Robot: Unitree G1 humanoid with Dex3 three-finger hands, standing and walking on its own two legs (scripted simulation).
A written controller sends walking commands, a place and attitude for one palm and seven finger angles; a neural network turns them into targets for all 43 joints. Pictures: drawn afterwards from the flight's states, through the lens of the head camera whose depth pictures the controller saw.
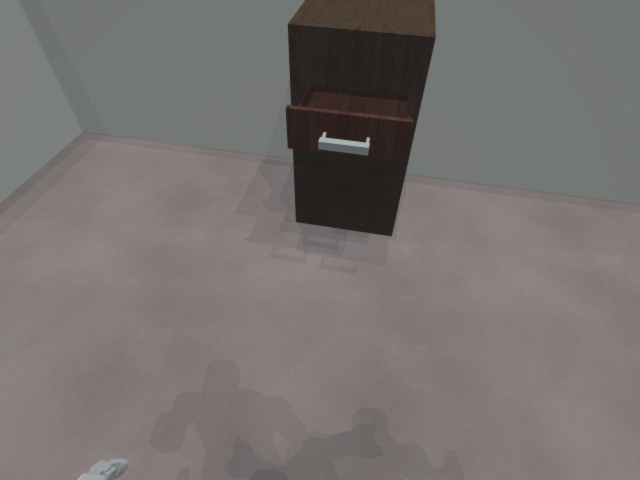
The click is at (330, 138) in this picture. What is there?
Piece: drawer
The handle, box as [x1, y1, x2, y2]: [318, 132, 369, 155]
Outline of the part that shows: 318,148 367,155 368,152 368,137 365,142 358,142 326,138 326,132 323,132 322,136 319,138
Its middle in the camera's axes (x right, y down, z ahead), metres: +0.07 -0.30 +1.20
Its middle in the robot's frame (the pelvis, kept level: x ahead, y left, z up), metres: +1.09 -0.02 -0.19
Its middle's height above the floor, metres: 0.58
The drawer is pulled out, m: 0.16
